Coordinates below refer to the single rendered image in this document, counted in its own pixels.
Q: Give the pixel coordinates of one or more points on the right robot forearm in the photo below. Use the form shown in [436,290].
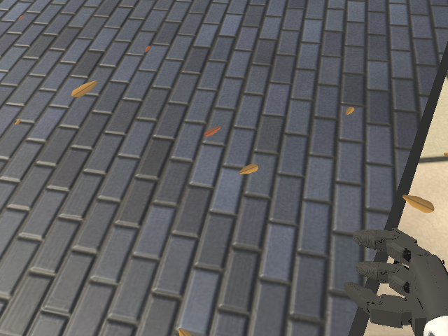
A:
[437,327]

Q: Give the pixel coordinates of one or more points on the right robot hand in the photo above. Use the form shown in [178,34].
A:
[424,284]

